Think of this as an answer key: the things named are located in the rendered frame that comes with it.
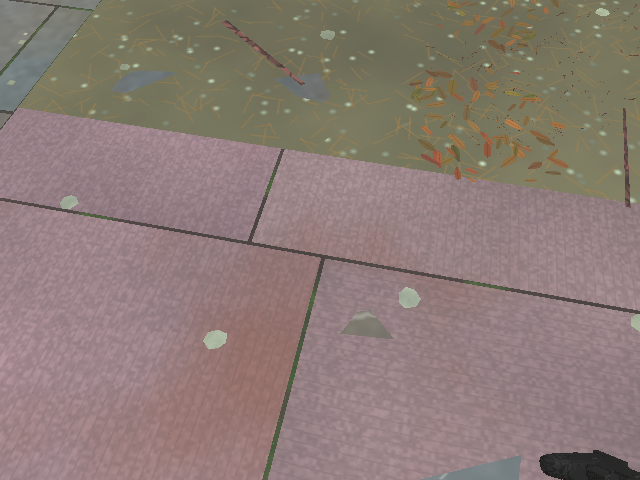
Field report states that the right robot hand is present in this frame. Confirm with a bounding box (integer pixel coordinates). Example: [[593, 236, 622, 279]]
[[539, 450, 640, 480]]

